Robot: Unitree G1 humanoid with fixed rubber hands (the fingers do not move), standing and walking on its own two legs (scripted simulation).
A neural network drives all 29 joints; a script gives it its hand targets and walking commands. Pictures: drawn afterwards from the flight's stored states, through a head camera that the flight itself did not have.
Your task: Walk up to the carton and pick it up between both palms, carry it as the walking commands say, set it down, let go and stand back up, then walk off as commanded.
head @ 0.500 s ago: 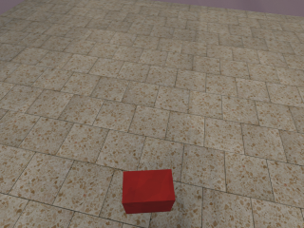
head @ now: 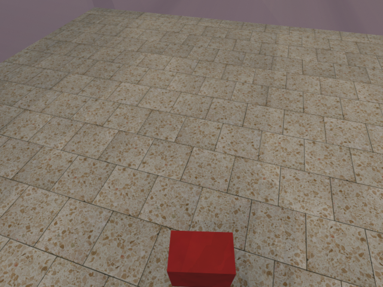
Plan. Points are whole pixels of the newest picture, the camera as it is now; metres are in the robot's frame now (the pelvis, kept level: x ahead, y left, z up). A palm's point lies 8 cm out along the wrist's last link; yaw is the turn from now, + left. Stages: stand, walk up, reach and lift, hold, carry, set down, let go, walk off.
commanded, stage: walk up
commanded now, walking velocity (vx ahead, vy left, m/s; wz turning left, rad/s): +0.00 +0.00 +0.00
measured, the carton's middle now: (201, 260) +0.37 +0.00 -0.65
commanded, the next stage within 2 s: stand in 0.56 s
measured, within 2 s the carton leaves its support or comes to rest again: neither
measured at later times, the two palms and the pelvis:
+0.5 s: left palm out of the picture -0.01 +0.25 -0.15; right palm out of the picture -0.05 -0.19 -0.14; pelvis +0.00 +0.03 +0.00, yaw +0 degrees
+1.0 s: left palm out of the picture +0.16 +0.25 -0.13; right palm out of the picture +0.17 -0.19 -0.13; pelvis -0.01 +0.02 -0.02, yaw +3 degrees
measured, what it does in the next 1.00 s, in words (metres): stands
